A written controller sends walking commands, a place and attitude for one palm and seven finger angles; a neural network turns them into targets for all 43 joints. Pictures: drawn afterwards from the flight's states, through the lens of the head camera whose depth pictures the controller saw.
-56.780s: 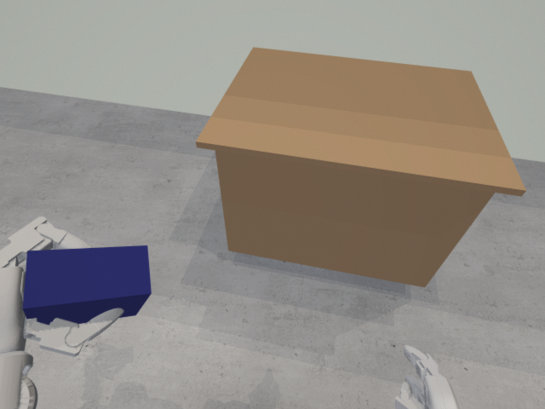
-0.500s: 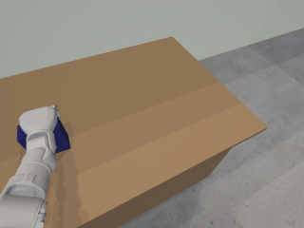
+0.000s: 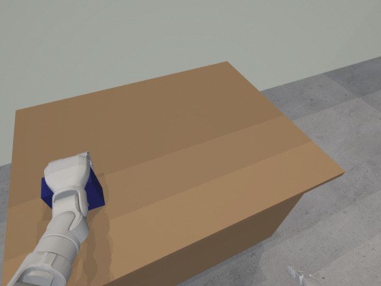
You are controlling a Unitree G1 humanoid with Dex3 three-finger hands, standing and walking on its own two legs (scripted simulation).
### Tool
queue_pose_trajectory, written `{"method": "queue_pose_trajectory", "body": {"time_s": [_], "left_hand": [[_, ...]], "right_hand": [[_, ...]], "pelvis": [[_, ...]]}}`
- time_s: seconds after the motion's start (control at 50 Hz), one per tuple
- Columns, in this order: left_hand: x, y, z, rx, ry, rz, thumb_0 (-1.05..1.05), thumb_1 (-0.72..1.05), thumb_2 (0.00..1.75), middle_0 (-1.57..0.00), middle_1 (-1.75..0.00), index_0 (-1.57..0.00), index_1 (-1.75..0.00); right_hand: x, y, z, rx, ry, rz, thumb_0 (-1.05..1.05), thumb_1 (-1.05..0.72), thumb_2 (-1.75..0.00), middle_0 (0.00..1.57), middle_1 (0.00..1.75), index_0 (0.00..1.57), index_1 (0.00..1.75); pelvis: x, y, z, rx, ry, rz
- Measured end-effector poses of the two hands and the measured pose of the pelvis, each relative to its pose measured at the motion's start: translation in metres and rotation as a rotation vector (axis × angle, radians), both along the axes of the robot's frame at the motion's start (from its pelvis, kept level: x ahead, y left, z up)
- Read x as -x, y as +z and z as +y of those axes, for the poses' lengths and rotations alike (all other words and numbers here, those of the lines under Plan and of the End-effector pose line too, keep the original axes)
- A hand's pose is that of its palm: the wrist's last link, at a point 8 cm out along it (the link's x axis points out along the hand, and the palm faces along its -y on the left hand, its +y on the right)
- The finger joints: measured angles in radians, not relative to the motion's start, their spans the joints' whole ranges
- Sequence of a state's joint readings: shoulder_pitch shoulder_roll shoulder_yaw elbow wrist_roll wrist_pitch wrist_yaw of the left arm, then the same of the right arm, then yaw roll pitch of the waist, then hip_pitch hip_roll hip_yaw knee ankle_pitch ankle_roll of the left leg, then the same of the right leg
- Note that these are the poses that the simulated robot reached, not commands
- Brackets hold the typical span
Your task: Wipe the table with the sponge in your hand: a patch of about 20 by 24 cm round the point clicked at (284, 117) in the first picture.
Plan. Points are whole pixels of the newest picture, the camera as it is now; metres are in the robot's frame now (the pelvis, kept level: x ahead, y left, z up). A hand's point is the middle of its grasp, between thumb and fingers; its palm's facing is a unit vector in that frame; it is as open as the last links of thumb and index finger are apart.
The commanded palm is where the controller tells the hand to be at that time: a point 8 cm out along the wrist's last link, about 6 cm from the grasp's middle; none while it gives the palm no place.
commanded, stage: wipe back along the first lane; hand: left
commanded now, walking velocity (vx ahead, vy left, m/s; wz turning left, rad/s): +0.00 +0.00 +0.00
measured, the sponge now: (77, 195) +0.32 +0.31 -0.04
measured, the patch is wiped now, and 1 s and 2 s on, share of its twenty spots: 1.00 1.00 1.00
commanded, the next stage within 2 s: lift the sponge slowly off the table in 0.86 s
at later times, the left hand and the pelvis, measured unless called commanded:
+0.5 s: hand (80, 204) +0.28 +0.27 +0.00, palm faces -0.06 -0.03 -1.00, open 9.7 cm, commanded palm +0.23 +0.25 +0.03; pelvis +0.00 -0.02 +0.00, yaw +0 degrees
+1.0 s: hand (81, 225) +0.24 +0.25 +0.00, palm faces -0.04 -0.07 -1.00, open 9.7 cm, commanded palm +0.19 +0.24 +0.03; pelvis -0.01 -0.02 +0.01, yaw -1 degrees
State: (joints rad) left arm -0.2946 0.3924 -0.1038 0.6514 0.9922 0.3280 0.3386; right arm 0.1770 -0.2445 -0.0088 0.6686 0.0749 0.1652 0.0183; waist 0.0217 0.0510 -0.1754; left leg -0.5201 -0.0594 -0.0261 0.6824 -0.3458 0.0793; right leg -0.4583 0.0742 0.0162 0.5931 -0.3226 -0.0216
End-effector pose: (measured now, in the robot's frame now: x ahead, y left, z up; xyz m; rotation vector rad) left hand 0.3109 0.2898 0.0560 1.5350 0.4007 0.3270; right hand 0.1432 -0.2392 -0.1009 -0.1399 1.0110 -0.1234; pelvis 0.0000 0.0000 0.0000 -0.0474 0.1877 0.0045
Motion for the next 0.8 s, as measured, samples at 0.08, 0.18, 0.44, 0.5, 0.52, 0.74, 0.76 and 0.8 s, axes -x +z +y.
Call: {"method": "queue_pose_trajectory", "body": {"time_s": [0.08,0.18,0.44,0.5,0.52,0.74,0.76,0.8], "left_hand": [[0.011,0.0,-0.005,0.003,0.009,0.0,0.01,-0.44,1.1,-0.69,-1.47,-0.69,-1.48],[0.023,0.0,-0.012,0.006,0.014,0.005,0.01,-0.44,1.1,-0.69,-1.47,-0.7,-1.48],[0.042,0.0,-0.022,0.011,0.012,0.013,0.02,-0.44,1.1,-0.7,-1.47,-0.7,-1.47],[0.045,0.0,-0.025,0.012,0.015,0.013,0.02,-0.44,1.1,-0.7,-1.47,-0.7,-1.47],[0.047,0.0,-0.025,0.013,0.016,0.013,0.02,-0.44,1.1,-0.7,-1.47,-0.7,-1.47],[0.07,0.0,-0.034,0.032,0.005,0.004,0.03,-0.44,1.09,-0.7,-1.47,-0.71,-1.47],[0.072,0.0,-0.035,0.034,0.006,0.003,0.03,-0.44,1.09,-0.7,-1.47,-0.71,-1.47],[0.076,0.0,-0.037,0.036,0.007,0.001,0.03,-0.44,1.09,-0.69,-1.47,-0.71,-1.47]], "right_hand": [[-0.015,0.006,0.004,-0.008,0.023,-0.047,0.01,-0.9,-0.9,0.2,0.3,0.2,0.3],[-0.029,0.013,0.007,-0.012,0.048,-0.096,0.01,-0.9,-0.9,0.2,0.3,0.2,0.3],[-0.031,0.015,-0.004,-0.009,0.05,-0.122,0.01,-0.9,-0.9,0.2,0.3,0.2,0.3],[-0.028,0.014,-0.008,-0.008,0.043,-0.115,0.01,-0.9,-0.9,0.2,0.3,0.2,0.3],[-0.027,0.013,-0.009,-0.008,0.04,-0.114,0.01,-0.9,-0.9,0.2,0.3,0.2,0.3],[-0.029,0.018,-0.015,-0.011,0.026,-0.148,0.01,-0.9,-0.9,0.2,0.3,0.19,0.3],[-0.03,0.019,-0.015,-0.011,0.027,-0.153,0.01,-0.9,-0.9,0.2,0.3,0.19,0.3],[-0.033,0.021,-0.014,-0.013,0.03,-0.165,0.01,-0.9,-0.9,0.2,0.3,0.19,0.3]], "pelvis": [[0.001,0.001,-0.002,-0.003,0.004,-0.016],[0.003,0.001,-0.005,-0.007,0.008,-0.033],[0.005,0.003,-0.015,-0.016,0.001,-0.052],[0.005,0.003,-0.017,-0.018,-0.001,-0.056],[0.005,0.003,-0.017,-0.018,-0.002,-0.056],[0.005,0.005,-0.02,-0.023,-0.016,-0.078],[0.006,0.005,-0.02,-0.024,-0.017,-0.08],[0.006,0.006,-0.02,-0.024,-0.018,-0.084]]}}
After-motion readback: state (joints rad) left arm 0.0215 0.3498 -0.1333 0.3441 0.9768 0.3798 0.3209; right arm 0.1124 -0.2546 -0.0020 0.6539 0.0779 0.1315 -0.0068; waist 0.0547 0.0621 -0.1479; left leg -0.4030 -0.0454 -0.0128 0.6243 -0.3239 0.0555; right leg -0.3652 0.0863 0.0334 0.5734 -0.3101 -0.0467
